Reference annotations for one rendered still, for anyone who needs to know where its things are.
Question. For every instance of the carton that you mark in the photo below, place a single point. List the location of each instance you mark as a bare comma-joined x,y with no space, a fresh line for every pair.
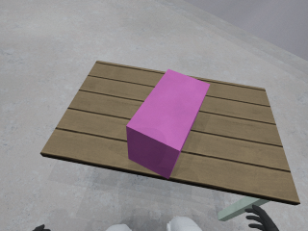
157,132

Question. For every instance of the robot right thigh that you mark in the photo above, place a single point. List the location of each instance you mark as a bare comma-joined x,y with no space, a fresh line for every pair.
182,224

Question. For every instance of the table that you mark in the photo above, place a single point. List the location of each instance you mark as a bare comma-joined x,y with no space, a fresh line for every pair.
233,147

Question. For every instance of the right robot hand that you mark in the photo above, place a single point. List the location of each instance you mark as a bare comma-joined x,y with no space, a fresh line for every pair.
267,223

